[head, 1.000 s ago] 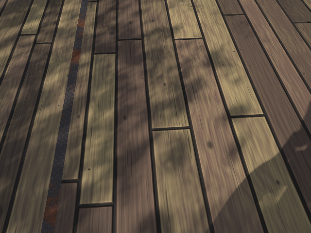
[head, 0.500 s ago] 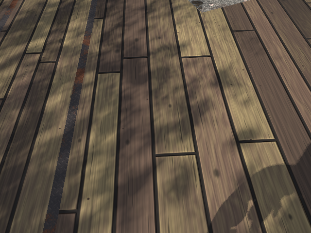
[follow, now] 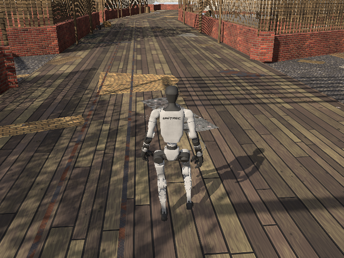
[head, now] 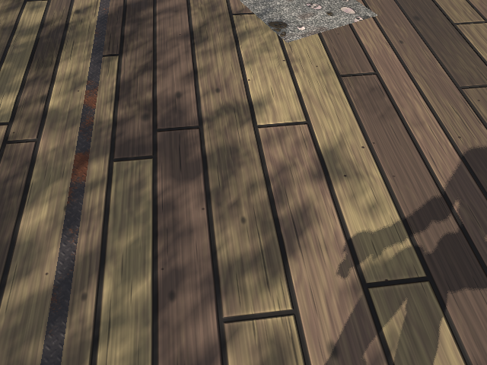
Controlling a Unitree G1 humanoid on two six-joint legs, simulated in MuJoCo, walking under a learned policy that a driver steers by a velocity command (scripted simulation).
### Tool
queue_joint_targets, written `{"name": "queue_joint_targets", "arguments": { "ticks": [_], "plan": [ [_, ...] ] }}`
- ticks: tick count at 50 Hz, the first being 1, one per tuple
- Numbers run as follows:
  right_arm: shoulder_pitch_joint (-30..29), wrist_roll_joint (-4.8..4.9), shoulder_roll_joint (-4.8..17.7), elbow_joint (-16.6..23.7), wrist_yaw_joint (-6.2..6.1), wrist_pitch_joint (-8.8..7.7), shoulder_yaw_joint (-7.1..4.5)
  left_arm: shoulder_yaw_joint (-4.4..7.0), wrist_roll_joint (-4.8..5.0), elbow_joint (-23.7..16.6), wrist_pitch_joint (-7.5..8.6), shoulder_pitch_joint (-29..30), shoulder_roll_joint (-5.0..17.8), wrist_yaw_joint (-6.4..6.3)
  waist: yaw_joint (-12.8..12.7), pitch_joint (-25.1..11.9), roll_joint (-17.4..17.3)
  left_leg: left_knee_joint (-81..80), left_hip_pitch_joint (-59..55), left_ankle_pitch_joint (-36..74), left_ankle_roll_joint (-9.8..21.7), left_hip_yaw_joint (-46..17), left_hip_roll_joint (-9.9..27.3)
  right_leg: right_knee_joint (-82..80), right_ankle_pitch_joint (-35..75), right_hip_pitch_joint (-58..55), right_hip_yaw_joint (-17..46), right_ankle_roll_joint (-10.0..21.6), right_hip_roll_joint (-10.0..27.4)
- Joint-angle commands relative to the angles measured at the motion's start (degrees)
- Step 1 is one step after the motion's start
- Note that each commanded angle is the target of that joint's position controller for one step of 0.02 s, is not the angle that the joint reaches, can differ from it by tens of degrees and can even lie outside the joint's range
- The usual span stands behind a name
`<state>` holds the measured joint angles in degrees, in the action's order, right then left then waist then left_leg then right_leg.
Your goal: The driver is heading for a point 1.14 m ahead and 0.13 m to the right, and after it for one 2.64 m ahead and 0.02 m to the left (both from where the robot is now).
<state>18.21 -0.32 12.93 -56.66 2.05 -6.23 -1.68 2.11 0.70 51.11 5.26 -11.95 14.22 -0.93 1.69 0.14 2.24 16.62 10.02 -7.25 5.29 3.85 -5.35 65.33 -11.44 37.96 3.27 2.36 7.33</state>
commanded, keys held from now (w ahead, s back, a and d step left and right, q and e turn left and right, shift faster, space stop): w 1.00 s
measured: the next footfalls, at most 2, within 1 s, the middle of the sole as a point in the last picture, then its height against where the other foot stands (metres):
right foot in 0.30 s outside the picture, level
left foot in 0.86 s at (221, 320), level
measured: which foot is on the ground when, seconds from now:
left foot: down 0.00-0.32, up 0.34-0.84, down 0.86-1.00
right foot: up 0.00-0.28, down 0.30-0.88, up 0.90-1.00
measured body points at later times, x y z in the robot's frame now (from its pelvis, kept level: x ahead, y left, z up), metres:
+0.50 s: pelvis +0.28 -0.08 +0.00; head +0.29 -0.10 +0.45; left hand +0.33 +0.18 -0.12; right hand +0.37 -0.35 -0.14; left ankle +0.28 +0.08 -0.66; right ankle +0.30 -0.16 -0.74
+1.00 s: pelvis +0.55 -0.01 -0.01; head +0.58 +0.00 +0.44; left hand +0.59 +0.25 -0.15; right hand +0.66 -0.28 -0.13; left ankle +0.61 +0.07 -0.74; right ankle +0.47 -0.17 -0.65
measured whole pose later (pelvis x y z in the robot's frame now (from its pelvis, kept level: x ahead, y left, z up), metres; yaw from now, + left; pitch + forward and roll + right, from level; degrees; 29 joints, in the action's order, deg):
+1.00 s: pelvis +0.55 -0.01 -0.01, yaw +1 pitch +1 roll +0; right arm 10.2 0.0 13.9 -51.9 2.0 -5.7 -3.1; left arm 2.9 1.4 55.1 5.6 -16.9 14.7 -0.2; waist 0.1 1.4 1.7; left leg 26.4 19.6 -8.5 3.8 3.7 -1.9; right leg 68.1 -20.0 24.9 1.6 2.9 3.3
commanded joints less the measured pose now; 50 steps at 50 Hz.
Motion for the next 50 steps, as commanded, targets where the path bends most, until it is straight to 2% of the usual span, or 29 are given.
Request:
{"name": "queue_joint_targets", "arguments": {
  "ticks": [1,5,8,10,12,13,14,15,16,17,18,19,20,21,23,26,28,32,37,40,41,42,43,44,45,46,47,48,50],
  "plan": [
    [-2.3,0.07,7.6,3.1,-1.13,-1.04,-1.19,0.79,-0.73,-2.4,-0.19,-2.0,2.7,-0.41,-2.7,3.1,-4.3,-11.9,6.1,4.0,9.8,-11.9,16.0,-8.0,9.2,1.2,0.1,-1.6,2.4],
    [2.4,0.98,9.1,2.2,-2.02,-0.26,-1.46,0.39,-0.18,-4.8,0.49,7.3,1.7,0.33,0.7,3.1,-4.4,-10.9,0.9,4.8,7.3,-9.2,15.2,-24.7,17.6,-0.6,-2.1,-2.0,-0.2],
    [5.5,1.46,9.7,0.9,-2.07,0.36,-1.66,0.14,0.41,-6.4,0.66,12.3,1.9,1.29,2.6,4.1,-4.9,-9.0,-4.2,3.3,7.0,-9.4,16.9,-30.6,16.1,-0.9,-2.7,-2.1,-1.4],
    [6.5,1.53,9.7,0.3,-2.17,0.94,-1.82,0.17,0.57,-7.7,1.01,14.3,2.5,2.08,2.8,4.6,-5.2,-6.8,-8.3,3.3,6.5,-10.3,18.7,-33.4,12.5,-0.5,-2.5,-1.0,-1.9],
    [6.0,1.57,10.4,0.2,-2.30,1.55,-2.17,0.56,0.58,-8.0,1.52,13.0,3.7,2.66,1.3,3.8,-6.0,-3.7,-10.8,6.2,5.5,-11.1,20.1,-35.8,7.8,-3.7,-3.0,0.6,-2.8],
    [4.9,1.53,10.8,0.4,-2.33,1.87,-2.27,1.11,0.53,-7.4,1.76,9.9,4.8,2.74,-0.8,2.2,-6.6,-0.1,-10.9,12.8,4.8,-10.5,19.8,-36.9,6.2,-8.7,-4.2,1.6,-4.2],
    [3.8,1.27,10.2,0.7,-2.31,2.18,-1.98,2.33,0.43,-5.2,1.90,2.6,6.8,2.59,-4.6,-1.9,-6.1,8.5,-9.9,22.2,3.5,-8.2,17.1,-38.2,5.7,-18.3,-5.7,3.0,-6.1],
    [3.3,0.46,7.9,1.9,-2.28,2.18,-1.02,3.90,0.08,-2.2,2.02,-9.1,10.9,2.14,-9.0,-10.2,-3.1,24.0,-1.8,20.6,1.5,-5.0,13.6,-36.6,7.2,-35.1,-0.4,6.2,-1.3],
    [9.1,0.23,1.3,2.9,-1.74,0.95,1.02,5.58,-0.83,-0.7,1.54,-16.9,17.6,2.01,-8.2,-18.6,11.1,47.7,22.6,-0.8,-3.2,-0.6,3.9,-39.8,1.0,-58.7,24.4,15.1,13.1],
    [9.2,1.14,3.2,2.1,-1.44,-0.66,0.77,4.32,-0.71,-0.4,1.47,-17.8,13.2,2.24,-8.5,-22.4,12.8,57.2,31.1,-24.1,-2.7,-9.5,2.5,-47.9,-3.8,-61.3,39.4,17.2,16.3],
    [4.0,2.69,8.9,3.5,-1.22,-1.49,-0.72,3.09,-0.40,-1.3,1.61,-12.5,9.6,2.24,-7.4,-13.8,8.6,60.7,36.0,-20.8,-1.3,-10.7,6.2,-48.3,-4.1,-54.3,31.5,13.9,14.4],
    [0.1,2.79,9.3,4.6,-1.42,-1.61,-0.88,2.33,-0.31,-2.8,1.47,-6.7,7.4,2.24,-5.7,-8.9,4.5,59.0,34.9,-15.1,-0.9,-8.9,9.5,-49.3,0.2,-45.9,22.9,11.9,12.1],
    [-1.9,1.99,8.5,4.9,-1.79,-1.25,-1.10,1.71,-0.48,-3.4,1.38,-2.8,5.6,2.54,-4.1,-5.0,1.2,55.2,32.6,-11.0,-1.2,-8.0,11.5,-51.5,4.2,-38.2,17.2,11.0,9.5],
    [-1.4,1.41,7.7,4.8,-2.07,-0.42,-1.44,1.27,-0.81,-3.4,1.52,-1.1,4.2,2.78,-2.2,-3.2,1.8,51.7,29.1,-8.1,-1.5,-8.1,13.2,-53.6,6.6,-33.1,12.8,9.8,7.2],
    [0.6,1.21,5.1,4.1,-2.20,1.08,-1.28,1.30,-0.99,-2.1,1.77,-2.0,4.1,3.05,-0.6,-2.0,2.4,49.1,25.5,-5.5,-2.2,-7.2,13.5,-56.2,11.1,-28.7,8.4,10.1,5.3],
    [-3.5,0.75,5.2,5.8,-2.46,1.73,-1.64,1.90,-1.04,-0.2,1.85,-5.3,6.3,2.28,-0.7,0.2,0.9,42.6,30.3,0.4,-3.5,-6.9,13.8,-57.6,17.9,-29.5,4.9,10.9,5.1],
    [-8.0,0.54,4.8,7.4,-2.35,1.61,-1.69,1.87,-0.89,0.7,1.39,-7.1,6.5,1.60,-1.6,1.0,0.8,35.9,32.6,5.6,-4.1,-6.7,13.7,-58.1,18.8,-31.1,3.3,10.3,4.8],
    [-16.2,0.90,3.7,9.5,-1.67,1.16,-1.27,1.93,-0.34,2.0,0.95,-10.2,7.3,0.84,-4.1,2.9,1.1,22.7,30.2,13.7,-4.1,-4.7,11.7,-59.3,14.9,-32.4,0.4,8.8,3.6],
    [-23.2,1.48,4.0,12.4,-0.23,0.53,-0.94,2.34,0.17,4.7,-0.13,-14.2,7.8,0.40,-5.8,5.6,1.2,15.4,31.9,10.5,-2.6,-4.6,10.6,-56.5,14.7,-41.0,0.7,8.5,6.9],
    [-21.6,1.54,5.5,12.7,0.58,-0.07,-1.42,2.89,0.32,4.9,-0.89,-12.9,8.8,0.06,-3.6,3.9,2.2,13.1,26.4,4.5,-0.6,-3.3,8.9,-51.9,23.1,-44.0,0.6,7.3,8.2],
    [-18.1,1.48,6.7,11.9,0.53,-0.21,-2.08,3.04,0.26,4.7,-1.12,-11.7,9.3,0.03,-1.5,1.5,3.1,12.7,20.1,3.1,0.3,-1.7,7.0,-47.9,32.3,-43.7,-0.1,6.6,7.6],
    [-10.3,1.37,8.7,9.4,0.27,-0.22,-3.32,2.82,0.10,4.4,-1.47,-10.4,8.8,0.06,2.6,-3.0,2.8,11.8,9.4,3.4,1.6,0.0,4.9,-39.0,40.2,-41.7,-2.1,5.4,5.0],
    [0.6,1.07,12.1,6.5,-0.23,-0.14,-4.73,2.08,-0.47,3.4,-1.52,-10.1,7.3,0.10,6.7,-10.3,0.5,13.8,-7.8,4.9,4.3,-4.7,9.0,-24.7,34.7,-32.5,-4.3,3.5,1.9],
    [8.7,0.00,17.9,4.9,-0.61,0.25,-6.19,0.18,-0.73,2.8,-0.46,-16.7,1.0,0.80,5.3,-19.5,-12.6,11.3,-31.8,-2.9,13.3,-30.2,24.3,-0.5,9.8,-8.2,-6.4,-0.9,-7.5],
    [8.8,0.50,14.5,4.8,-0.48,0.39,-4.94,-0.04,-0.07,3.7,1.17,-16.5,1.1,1.17,5.3,-23.8,-16.5,1.6,-34.6,-7.5,15.3,-46.7,28.4,9.6,-20.7,0.5,2.3,-0.7,-10.7],
    [4.0,1.03,11.3,5.3,-0.50,0.24,-3.91,1.44,1.58,2.1,2.13,-11.1,6.6,1.42,4.7,-15.2,-13.1,0.7,-27.6,-9.7,11.9,-39.4,26.4,13.6,-18.5,5.9,3.9,0.6,-6.9],
    [-1.5,1.03,9.1,6.7,-0.56,0.24,-3.22,1.61,1.96,0.7,2.43,-6.7,7.5,1.18,3.0,-9.1,-8.9,-0.5,-18.2,-6.6,9.8,-31.0,24.4,11.6,-12.9,5.7,1.9,1.2,-3.5],
    [-5.5,0.56,7.2,7.2,-0.28,0.14,-2.62,1.92,1.17,0.3,2.15,-4.4,7.1,0.69,1.1,-4.8,-5.1,-2.7,-9.1,-2.3,8.6,-24.9,22.0,7.7,-8.3,3.1,0.7,1.2,-1.2],
    [-7.7,-0.23,5.1,6.8,0.13,-0.24,-1.98,2.25,0.39,0.9,0.41,-6.7,4.8,0.21,-2.3,-2.6,-7.2,-6.4,-0.1,1.2,7.3,-18.3,18.5,2.6,-4.0,-3.9,1.0,1.0,1.3]
  ]
}}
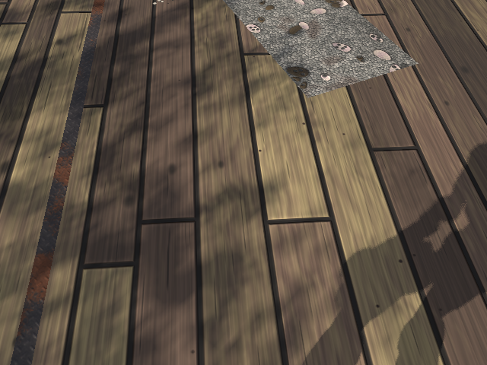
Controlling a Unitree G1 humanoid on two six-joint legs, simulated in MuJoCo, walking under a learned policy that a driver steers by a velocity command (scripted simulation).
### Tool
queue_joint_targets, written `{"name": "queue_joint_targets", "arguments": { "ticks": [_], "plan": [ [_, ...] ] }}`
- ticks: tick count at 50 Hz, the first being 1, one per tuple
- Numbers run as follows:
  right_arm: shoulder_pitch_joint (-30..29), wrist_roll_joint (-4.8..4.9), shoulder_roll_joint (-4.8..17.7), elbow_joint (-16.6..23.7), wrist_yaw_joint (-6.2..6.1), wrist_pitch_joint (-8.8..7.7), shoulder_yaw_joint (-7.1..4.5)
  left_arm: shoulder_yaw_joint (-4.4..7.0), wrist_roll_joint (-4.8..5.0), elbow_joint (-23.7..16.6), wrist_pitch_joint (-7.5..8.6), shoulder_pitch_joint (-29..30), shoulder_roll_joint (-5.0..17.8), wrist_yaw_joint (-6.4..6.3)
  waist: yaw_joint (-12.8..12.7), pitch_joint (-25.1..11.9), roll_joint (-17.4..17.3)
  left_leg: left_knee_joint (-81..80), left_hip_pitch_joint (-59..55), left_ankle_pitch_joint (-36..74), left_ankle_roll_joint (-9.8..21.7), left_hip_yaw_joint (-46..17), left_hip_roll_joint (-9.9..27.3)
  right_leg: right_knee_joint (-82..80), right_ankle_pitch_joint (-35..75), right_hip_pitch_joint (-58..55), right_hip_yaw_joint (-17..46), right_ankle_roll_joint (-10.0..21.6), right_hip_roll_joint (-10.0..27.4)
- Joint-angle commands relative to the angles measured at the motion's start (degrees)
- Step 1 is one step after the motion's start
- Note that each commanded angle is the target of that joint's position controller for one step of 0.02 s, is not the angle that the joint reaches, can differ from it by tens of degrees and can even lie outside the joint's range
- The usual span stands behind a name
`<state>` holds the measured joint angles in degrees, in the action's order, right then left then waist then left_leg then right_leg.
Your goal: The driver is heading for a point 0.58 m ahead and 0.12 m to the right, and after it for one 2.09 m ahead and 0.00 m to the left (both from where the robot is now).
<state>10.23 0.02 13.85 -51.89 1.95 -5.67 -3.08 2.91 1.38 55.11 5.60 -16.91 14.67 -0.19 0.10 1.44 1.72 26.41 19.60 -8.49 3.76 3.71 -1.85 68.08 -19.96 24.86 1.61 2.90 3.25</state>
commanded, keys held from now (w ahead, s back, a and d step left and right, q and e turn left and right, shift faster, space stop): w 0.02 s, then w+e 0.60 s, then w+q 0.38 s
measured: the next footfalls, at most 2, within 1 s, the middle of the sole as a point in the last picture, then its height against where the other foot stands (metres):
right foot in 0.44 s outside the picture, level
left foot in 0.98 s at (261, 272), level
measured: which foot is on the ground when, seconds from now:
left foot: down 0.00-0.46, up 0.48-0.96, down 0.98-1.00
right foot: up 0.00-0.42, down 0.44-1.00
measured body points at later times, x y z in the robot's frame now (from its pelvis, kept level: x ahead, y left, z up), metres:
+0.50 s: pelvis +0.28 -0.07 -0.02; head +0.32 -0.08 +0.43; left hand +0.50 +0.15 -0.12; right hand +0.25 -0.34 -0.16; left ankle +0.10 +0.09 -0.66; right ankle +0.36 -0.16 -0.74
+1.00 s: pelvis +0.58 -0.10 -0.02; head +0.61 -0.10 +0.43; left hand +0.67 +0.18 -0.15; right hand +0.70 -0.38 -0.11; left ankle +0.71 -0.04 -0.74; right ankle +0.37 -0.16 -0.72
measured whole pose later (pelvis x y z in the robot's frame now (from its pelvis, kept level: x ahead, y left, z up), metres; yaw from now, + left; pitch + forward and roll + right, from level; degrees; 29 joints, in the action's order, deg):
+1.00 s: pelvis +0.58 -0.10 -0.02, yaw -13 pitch +3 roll -1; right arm 4.9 0.7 15.1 -45.1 2.9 -5.7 -2.8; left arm 4.2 -0.2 49.7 2.9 -18.9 16.3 -1.1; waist -2.0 0.3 -0.1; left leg 32.0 29.8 -5.7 5.1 1.9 -1.1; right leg 30.5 -26.3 -0.3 -1.3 2.0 -1.8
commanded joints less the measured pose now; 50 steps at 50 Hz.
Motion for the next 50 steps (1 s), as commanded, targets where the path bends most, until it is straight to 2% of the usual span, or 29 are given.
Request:
{"name": "queue_joint_targets", "arguments": {
  "ticks": [1,4,6,10,13,16,17,19,20,21,22,23,24,25,26,27,28,30,32,34,36,39,43,45,46,47,48,49,50],
  "plan": [
    [1.1,-0.47,4.5,1.4,0.20,-0.95,-0.69,1.35,-0.36,-2.8,-0.58,-2.8,3.0,-0.62,-1.3,-3.4,-6.7,-17.4,-7.8,4.2,9.4,-16.2,14.4,-1.5,5.4,8.1,2.2,0.2,5.5],
    [3.8,-0.80,7.0,-0.2,-0.89,-1.31,-1.38,1.67,-0.30,-3.9,-1.65,0.5,3.1,-0.80,-1.2,-0.9,-5.2,-19.7,-8.3,9.0,9.7,-11.1,14.8,-7.0,12.0,13.4,2.6,-1.1,6.1],
    [5.6,-0.86,7.3,-1.1,-1.63,-1.14,-1.45,1.83,-0.41,-5.0,-1.68,4.1,3.0,-0.62,-0.1,-0.1,-4.6,-20.0,-10.7,11.1,8.7,-8.4,14.7,-12.3,17.7,16.8,3.5,-1.4,5.6],
    [6.8,-0.69,7.7,-1.8,-2.45,-1.00,-1.27,1.51,-0.18,-7.0,-1.28,10.2,2.1,0.42,1.8,1.2,-4.7,-20.9,-13.1,11.6,6.2,-2.1,13.7,-24.0,27.0,15.8,2.2,-0.9,3.1],
    [9.5,-0.37,8.0,-3.1,-2.78,-0.54,-1.34,0.88,-0.27,-9.2,-1.29,15.1,1.1,1.37,3.7,3.2,-4.0,-20.4,-18.5,12.8,5.7,0.4,15.3,-29.2,27.3,17.5,0.5,-0.4,2.5],
    [11.2,0.01,8.5,-4.0,-2.97,0.65,-1.65,0.52,-0.21,-11.9,-1.30,18.7,0.9,2.57,4.6,4.3,-3.7,-16.9,-25.5,17.4,5.3,2.1,17.6,-32.1,22.0,20.0,-1.5,0.7,1.8],
    [11.0,0.19,9.0,-3.9,-3.09,1.09,-1.83,0.55,-0.17,-12.8,-1.28,19.2,1.1,3.01,4.3,4.3,-4.1,-15.1,-27.0,21.1,4.9,2.7,18.2,-32.6,19.1,19.6,-2.5,1.3,1.4],
    [8.9,0.42,10.6,-3.0,-3.52,1.85,-2.30,1.20,-0.17,-13.8,-1.34,17.2,2.5,3.70,2.0,1.8,-6.1,-8.5,-27.7,38.9,3.5,4.8,18.3,-33.0,13.2,13.1,-6.3,3.1,-1.5],
    [8.1,0.45,11.4,-2.4,-3.82,2.28,-2.55,1.98,-0.20,-13.5,-1.48,13.6,4.0,3.82,-0.2,-1.0,-7.5,-2.5,-27.4,48.9,2.8,5.8,18.0,-32.6,10.6,7.1,-8.1,4.2,-3.8],
    [6.8,0.51,11.8,-1.9,-4.05,2.75,-2.58,3.36,-0.08,-11.8,-1.57,5.7,6.3,3.76,-4.6,-5.2,-7.2,8.0,-24.8,53.2,1.5,7.3,16.5,-35.3,12.1,-3.5,-9.1,5.9,-6.4],
    [6.5,0.41,11.4,-0.8,-4.19,2.57,-2.28,5.44,-0.10,-9.6,-1.79,-4.0,10.7,2.91,-9.0,-10.5,-4.1,23.0,-13.9,43.3,-0.8,7.6,13.9,-37.8,14.3,-20.6,-2.6,8.8,-4.4],
    [11.1,-1.27,4.1,1.8,-3.06,0.93,0.06,6.96,0.06,-9.1,-1.98,-8.4,17.3,2.00,-5.7,-16.9,10.0,45.9,12.3,0.5,-4.5,6.3,4.2,-39.6,9.9,-43.3,26.0,18.5,10.8],
    [9.4,-0.15,4.7,2.5,-1.96,-1.90,0.42,5.70,-0.35,-9.9,-1.53,-9.2,14.8,1.96,-5.9,-23.9,8.9,55.2,22.6,-24.3,-4.0,-6.5,-1.3,-49.6,7.1,-50.0,46.7,22.7,17.2],
    [2.9,2.06,8.3,4.4,-1.32,-3.47,-0.74,4.67,-0.93,-9.9,-1.27,-7.9,11.1,1.86,-7.4,-17.8,5.8,56.0,27.8,-20.2,-2.2,-9.9,2.5,-50.3,9.1,-46.5,38.1,18.7,14.6],
    [0.4,2.25,8.2,5.3,-1.35,-4.08,-0.59,4.04,-0.65,-10.8,-1.08,-3.6,8.9,1.80,-5.4,-11.8,1.9,51.6,27.3,-14.8,-1.4,-9.0,5.1,-50.5,13.5,-37.6,29.4,16.4,12.2],
    [-0.2,1.03,8.0,4.9,-1.82,-3.93,-0.97,3.44,-0.63,-12.0,-1.08,0.8,7.2,1.92,-2.8,-7.9,-2.3,46.4,23.7,-11.8,-1.7,-8.4,7.1,-51.6,18.4,-28.2,23.5,14.8,9.8],
    [0.7,0.37,8.5,4.9,-2.16,-3.10,-1.58,2.88,-1.01,-13.0,-1.05,3.5,5.7,1.83,-0.5,-6.1,-1.8,42.6,19.1,-10.1,-2.2,-8.4,8.6,-53.0,22.1,-21.6,19.9,14.0,8.1],
    [2.1,-0.24,7.3,5.4,-2.30,-1.37,-1.80,2.89,-0.92,-13.8,-1.00,4.5,6.3,1.42,1.5,-4.9,-0.4,37.8,15.1,-8.7,-3.9,-7.8,9.0,-55.1,24.8,-14.9,17.2,14.2,6.2],
    [0.8,-0.72,6.1,6.1,-2.58,-0.44,-1.63,3.18,-0.90,-13.6,-0.76,3.1,7.8,0.62,1.6,-3.8,0.4,31.9,15.6,-3.9,-5.7,-6.4,8.6,-56.3,28.0,-12.2,13.3,14.1,5.3],
    [-2.4,-0.70,5.0,6.6,-2.48,-0.25,-1.15,2.98,-0.93,-12.6,-0.69,0.8,7.5,-0.01,-0.1,-2.8,1.6,23.2,16.3,4.1,-6.4,-5.5,8.6,-57.0,29.6,-12.4,9.7,12.6,4.2],
    [-5.8,-0.20,4.2,7.2,-2.12,-0.35,-0.70,2.79,-0.96,-11.6,-0.67,-1.0,7.3,-0.15,-2.0,-2.2,2.6,15.4,15.0,12.1,-5.7,-4.8,7.9,-57.2,27.6,-13.1,6.8,10.5,3.2],
    [-10.4,0.70,4.5,8.4,-1.41,-0.55,-0.31,2.77,-1.10,-10.2,-0.27,-2.8,8.2,-0.05,-4.4,-0.4,2.9,8.9,14.9,18.3,-4.1,-4.3,7.1,-58.4,21.4,-16.3,6.4,9.5,5.1],
    [-13.9,1.17,5.7,10.7,0.09,-0.89,-0.23,2.96,-1.29,-8.1,-0.67,-4.3,8.8,-0.23,-5.2,2.1,1.8,5.9,21.9,12.3,-1.2,-5.1,6.6,-56.1,25.2,-27.6,6.0,8.7,9.7],
    [-13.3,1.29,5.9,11.4,1.06,-1.05,-0.19,3.17,-1.22,-7.7,-1.24,-3.6,9.4,-0.64,-4.2,1.7,2.0,5.2,21.7,7.3,0.4,-4.7,5.6,-53.4,32.2,-31.2,4.5,7.5,11.0],
    [-11.5,1.26,6.5,11.2,1.34,-1.00,-0.42,3.26,-1.26,-8.0,-1.50,-2.3,9.8,-0.81,-3.0,0.4,2.5,5.0,18.2,4.9,1.3,-3.5,4.3,-51.0,39.9,-31.5,3.0,6.7,10.7],
    [-8.3,1.09,7.6,10.6,1.35,-0.80,-0.98,3.39,-1.34,-8.4,-1.76,-1.4,10.5,-0.97,-1.2,-2.3,3.3,5.3,12.5,2.9,2.2,-1.6,2.1,-47.0,50.2,-31.4,1.6,5.9,10.0],
    [-1.8,0.85,9.2,8.9,1.18,-0.60,-2.00,3.30,-1.27,-8.8,-2.21,-0.1,10.7,-1.14,2.4,-6.3,2.7,4.0,3.2,3.8,3.6,0.5,-0.4,-38.7,58.6,-30.0,-0.7,4.7,8.0],
    [6.8,0.66,11.9,6.9,0.77,-0.33,-3.32,2.87,-1.48,-9.6,-2.33,0.4,10.1,-1.46,6.2,-11.1,0.6,3.7,-10.4,6.7,5.8,-3.4,1.0,-26.2,55.2,-22.8,-2.8,2.7,5.5],
    [13.6,0.21,17.8,6.8,0.30,-0.12,-4.85,1.40,-2.46,-11.4,-1.27,-4.9,6.0,-1.07,5.2,-18.9,-10.8,3.4,-32.1,5.2,14.5,-26.9,14.8,-3.7,30.8,-1.8,-4.8,-1.4,-1.7]
  ]
}}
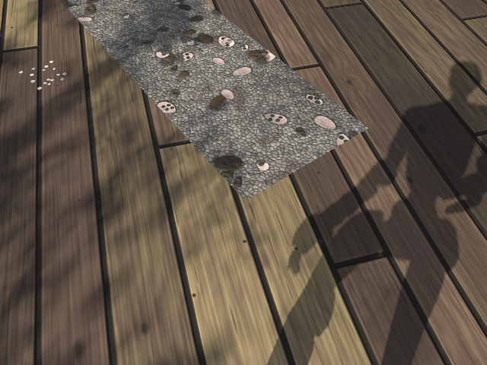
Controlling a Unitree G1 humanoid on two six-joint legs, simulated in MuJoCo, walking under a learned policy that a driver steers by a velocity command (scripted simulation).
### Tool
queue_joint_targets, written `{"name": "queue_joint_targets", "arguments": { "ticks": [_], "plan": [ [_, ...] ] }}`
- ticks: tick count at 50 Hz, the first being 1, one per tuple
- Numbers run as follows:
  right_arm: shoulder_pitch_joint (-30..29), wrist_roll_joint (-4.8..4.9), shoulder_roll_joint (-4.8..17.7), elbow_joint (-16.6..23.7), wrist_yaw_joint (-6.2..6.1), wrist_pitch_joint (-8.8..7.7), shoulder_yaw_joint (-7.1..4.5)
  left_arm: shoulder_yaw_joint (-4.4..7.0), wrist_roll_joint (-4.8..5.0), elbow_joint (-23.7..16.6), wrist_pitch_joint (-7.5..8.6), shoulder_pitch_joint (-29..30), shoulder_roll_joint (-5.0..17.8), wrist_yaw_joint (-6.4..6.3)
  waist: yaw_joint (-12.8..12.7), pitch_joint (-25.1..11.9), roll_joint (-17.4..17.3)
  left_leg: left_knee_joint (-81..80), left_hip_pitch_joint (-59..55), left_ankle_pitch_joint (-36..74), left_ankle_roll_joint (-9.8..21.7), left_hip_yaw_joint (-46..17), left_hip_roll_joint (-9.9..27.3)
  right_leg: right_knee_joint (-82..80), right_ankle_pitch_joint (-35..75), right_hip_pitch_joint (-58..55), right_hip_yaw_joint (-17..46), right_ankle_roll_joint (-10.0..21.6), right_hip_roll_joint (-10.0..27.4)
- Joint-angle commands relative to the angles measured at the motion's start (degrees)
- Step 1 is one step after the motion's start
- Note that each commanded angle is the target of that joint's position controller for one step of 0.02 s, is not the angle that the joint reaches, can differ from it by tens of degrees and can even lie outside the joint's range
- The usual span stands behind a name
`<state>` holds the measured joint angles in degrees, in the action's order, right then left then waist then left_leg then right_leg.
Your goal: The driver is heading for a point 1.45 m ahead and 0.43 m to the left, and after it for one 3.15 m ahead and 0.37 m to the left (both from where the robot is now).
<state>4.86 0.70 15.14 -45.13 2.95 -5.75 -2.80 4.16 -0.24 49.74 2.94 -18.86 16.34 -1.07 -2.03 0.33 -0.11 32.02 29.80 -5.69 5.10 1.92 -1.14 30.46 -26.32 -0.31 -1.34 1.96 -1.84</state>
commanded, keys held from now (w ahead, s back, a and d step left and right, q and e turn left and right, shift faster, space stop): w+q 0.84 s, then w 0.08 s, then w+e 0.08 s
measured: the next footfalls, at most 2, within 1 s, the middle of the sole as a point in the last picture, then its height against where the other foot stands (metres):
right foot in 0.48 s outside the picture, level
left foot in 0.98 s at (147, 316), level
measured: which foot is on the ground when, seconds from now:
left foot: down 0.00-0.48, up 0.50-0.96, down 0.98-1.00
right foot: down 0.00-0.00, up 0.02-0.46, down 0.48-1.00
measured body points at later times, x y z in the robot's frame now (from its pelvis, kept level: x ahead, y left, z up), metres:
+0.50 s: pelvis +0.29 +0.01 +0.01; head +0.32 +0.02 +0.45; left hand +0.46 +0.30 -0.05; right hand +0.39 -0.27 -0.11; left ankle +0.12 +0.08 -0.71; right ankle +0.43 -0.08 -0.72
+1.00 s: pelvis +0.51 +0.14 +0.00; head +0.54 +0.16 +0.45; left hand +0.35 +0.38 -0.13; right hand +0.84 +0.08 -0.06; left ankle +0.56 +0.28 -0.72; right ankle +0.43 -0.08 -0.71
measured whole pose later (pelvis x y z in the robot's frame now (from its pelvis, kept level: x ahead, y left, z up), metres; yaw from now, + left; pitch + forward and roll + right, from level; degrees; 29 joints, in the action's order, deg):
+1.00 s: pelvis +0.51 +0.14 +0.00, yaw +33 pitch +2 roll -2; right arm 2.6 0.7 15.1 -33.6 2.6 -2.1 -2.8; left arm 4.1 1.4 50.4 3.5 -21.1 17.5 0.0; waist -4.4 2.1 -1.1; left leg 32.9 29.3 -5.2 4.8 1.5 1.0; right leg 26.9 -26.9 -2.5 -11.4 -2.5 4.8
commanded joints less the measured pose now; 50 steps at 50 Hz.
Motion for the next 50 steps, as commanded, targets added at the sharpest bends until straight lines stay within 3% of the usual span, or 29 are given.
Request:
{"name": "queue_joint_targets", "arguments": {
  "ticks": [1,2,3,4,5,7,9,11,15,19,21,22,23,24,25,26,27,28,29,30,31,33,37,41,45,47,48,49,50],
  "plan": [
    [20.5,0.69,13.9,-0.7,-0.58,0.22,-4.38,-0.97,-0.76,-5.5,3.03,-3.6,1.9,0.66,7.0,-22.1,-15.9,-12.5,-52.3,-6.2,18.5,-47.3,20.2,45.8,-4.0,38.5,4.5,-2.2,-3.9],
    [18.5,0.77,10.9,-0.2,-0.76,0.42,-3.46,-0.17,1.18,-6.9,4.60,0.6,6.2,1.54,8.2,-16.3,-10.8,-14.5,-49.3,-13.8,15.3,-43.7,18.8,49.0,-2.4,45.1,9.3,-0.6,0.1],
    [14.7,0.31,9.4,1.4,-1.04,0.65,-3.08,-0.25,2.11,-8.5,5.36,5.7,6.8,1.78,7.7,-9.8,-5.4,-15.2,-41.1,-12.6,13.2,-36.5,16.9,46.5,2.2,45.8,8.1,0.1,2.8],
    [11.4,-0.13,8.4,2.3,-1.03,0.78,-2.67,-0.15,1.13,-9.1,5.60,8.0,6.5,1.58,5.6,-4.7,-0.2,-16.5,-31.8,-7.3,12.1,-31.3,14.9,41.2,5.3,44.1,7.2,0.1,4.7],
    [9.4,-0.49,7.3,3.2,-1.18,0.69,-2.21,0.45,-0.13,-9.3,5.22,8.0,7.1,1.14,3.7,-3.4,0.3,-17.6,-26.1,-1.7,11.4,-27.9,13.2,36.4,7.4,40.1,7.2,-0.3,6.5],
    [8.2,-0.44,7.5,4.2,-1.50,0.92,-2.19,0.56,-0.76,-9.6,4.08,6.1,5.9,0.78,1.5,-2.6,-2.2,-19.4,-20.5,4.5,11.6,-24.6,11.0,31.5,8.4,36.3,6.5,-1.7,7.2],
    [9.4,-0.19,8.8,4.3,-2.14,0.83,-2.62,0.38,-0.89,-10.3,3.24,6.9,4.8,0.32,1.3,-2.1,-2.9,-20.1,-17.6,9.7,11.8,-21.2,9.7,26.3,11.7,36.2,5.2,-3.5,6.8],
    [11.2,0.22,10.0,4.1,-2.87,0.98,-3.10,0.08,-0.93,-11.8,3.03,11.1,3.9,0.05,2.6,-1.3,-2.8,-20.1,-16.1,11.0,10.5,-18.8,8.1,18.5,19.1,36.3,4.7,-4.8,5.9],
    [14.9,0.83,9.7,3.3,-3.71,2.03,-3.15,-0.54,-0.25,-14.0,3.64,18.8,2.2,0.75,5.7,-1.1,-4.6,-18.0,-15.0,6.9,7.3,-17.4,5.3,3.9,31.1,30.9,4.2,-5.3,2.5],
    [17.9,1.05,9.3,2.8,-4.09,3.06,-3.15,-0.08,0.50,-15.9,4.61,22.9,3.9,1.81,6.7,-0.8,-5.1,-13.2,-21.5,3.6,6.6,-23.8,7.5,-2.7,28.3,30.0,5.9,-4.3,0.9],
    [17.1,0.84,9.6,3.2,-4.33,3.46,-3.39,0.50,0.71,-15.8,5.25,21.4,5.3,2.10,5.3,-1.0,-6.6,-10.0,-24.1,4.9,5.9,-27.1,8.6,-4.6,23.7,27.4,6.2,-3.0,0.6],
    [16.0,0.82,9.4,3.7,-4.33,3.62,-3.38,0.94,0.73,-15.0,5.54,18.2,6.0,1.99,3.4,-1.9,-7.5,-7.6,-24.0,7.1,5.2,-27.6,8.0,-6.4,23.1,22.9,5.5,-1.8,0.6],
    [14.7,0.64,8.0,4.5,-4.15,3.54,-2.93,1.75,0.27,-13.8,5.79,12.6,7.6,1.61,0.3,-5.4,-7.2,-2.0,-22.0,10.3,3.6,-25.9,5.6,-7.7,24.4,13.5,5.7,0.3,2.1],
    [13.5,-0.10,5.2,6.0,-3.81,3.17,-1.84,2.65,-0.71,-13.1,5.85,3.8,10.6,1.05,-3.8,-13.0,-3.1,12.2,-14.9,5.7,1.5,-21.6,2.5,-5.4,23.4,-1.6,13.1,4.3,10.8],
    [21.2,1.01,1.8,7.3,-3.90,2.57,-0.77,3.74,-1.46,-11.4,4.95,-2.7,14.8,0.91,-1.6,-20.6,13.6,30.6,5.5,-19.9,-2.5,-13.2,-5.8,-7.2,15.9,-21.7,36.4,13.5,23.8],
    [22.7,1.46,6.3,6.6,-3.85,2.31,-1.11,3.03,0.22,-11.2,4.48,-3.0,11.0,1.19,-1.7,-19.4,16.3,40.0,14.2,-28.3,-3.4,-13.0,-1.7,-10.2,5.2,-21.4,46.8,14.7,27.4],
    [17.8,1.39,9.9,6.6,-3.72,2.64,-2.16,1.91,0.39,-12.0,4.06,-0.3,6.8,0.99,-3.0,-11.3,9.2,43.2,16.7,-23.3,-4.1,-12.9,0.8,-11.4,3.8,-14.5,38.5,12.0,24.7],
    [13.7,0.78,9.9,7.4,-3.69,2.95,-2.33,1.37,-0.09,-12.2,3.56,2.3,5.6,0.94,-2.6,-6.1,4.3,42.6,15.3,-18.8,-4.6,-10.7,2.8,-12.4,9.0,-6.9,29.9,9.9,21.7],
    [11.2,0.24,9.1,8.3,-3.52,2.94,-2.48,1.04,-0.37,-11.7,3.29,4.2,5.0,1.05,-1.4,-2.4,3.2,40.1,14.3,-15.9,-4.7,-10.1,4.2,-14.2,14.4,-0.8,24.8,9.0,19.3],
    [10.9,0.38,8.2,8.7,-3.21,3.19,-2.66,0.62,-0.63,-11.4,3.35,5.3,4.0,1.10,0.0,-0.9,4.4,38.2,12.2,-14.2,-4.6,-9.8,5.7,-15.8,18.1,3.2,20.4,8.3,17.4],
    [11.6,0.88,7.0,8.8,-2.92,3.55,-2.52,0.59,-0.58,-11.1,3.48,6.0,3.9,1.22,0.9,-0.3,5.9,36.9,10.5,-13.4,-4.6,-8.9,6.4,-17.4,19.6,5.8,17.1,8.1,16.3],
    [11.0,0.93,5.0,9.6,-2.66,4.17,-2.12,0.99,-0.04,-10.1,3.97,6.0,4.8,1.44,1.4,0.2,6.3,34.4,10.5,-11.8,-5.1,-7.8,7.3,-19.8,23.3,7.8,12.7,9.2,16.2],
    [6.9,0.53,4.3,11.1,-2.20,4.21,-1.69,1.87,-0.15,-8.1,3.90,5.6,7.4,1.20,1.0,0.3,4.2,25.1,12.6,-2.6,-5.9,-7.2,8.1,-21.2,30.5,5.8,5.2,9.4,16.6],
    [-0.3,0.59,3.3,12.7,-0.82,3.44,-1.09,2.08,0.33,-6.4,3.08,3.8,9.0,0.81,-1.7,1.9,3.5,12.5,9.4,7.1,-4.9,-3.7,6.9,-20.9,31.5,4.1,-2.0,7.2,15.5],
    [-5.2,0.75,3.3,15.4,0.11,3.34,-0.95,2.47,1.64,-4.1,2.02,0.2,10.8,1.11,-2.6,3.8,3.7,5.5,7.3,1.6,-2.4,-1.4,5.0,-19.2,34.7,-0.8,-3.4,6.4,18.0],
    [-3.4,0.22,4.7,15.7,0.13,3.29,-1.66,2.70,2.27,-3.1,1.43,-0.2,12.2,1.11,-0.1,2.2,4.9,2.9,1.2,-4.6,-0.1,0.8,2.1,-13.9,49.8,-2.6,-4.3,5.9,18.7],
    [2.0,-0.05,6.4,14.4,-0.07,3.25,-2.70,2.59,2.54,-2.6,1.05,0.2,12.6,1.01,3.8,-0.8,5.1,-0.2,-7.3,-4.1,1.4,2.1,0.0,-6.9,58.2,-2.0,-5.5,5.1,17.8],
    [11.2,-0.05,9.3,11.7,-0.63,3.27,-4.28,1.86,2.44,-2.2,0.88,-0.1,11.5,0.83,8.5,-5.8,4.1,-2.8,-21.9,0.3,2.9,2.5,-1.4,3.8,59.3,3.5,-7.4,3.6,15.5],
    [21.2,-0.59,14.5,9.8,-1.85,3.61,-5.77,0.17,0.66,-3.5,1.27,-0.5,7.8,0.90,12.0,-14.0,-3.1,-0.3,-41.4,5.4,6.5,-11.7,10.3,23.0,37.8,18.3,-7.8,1.2,12.3]
  ]
}}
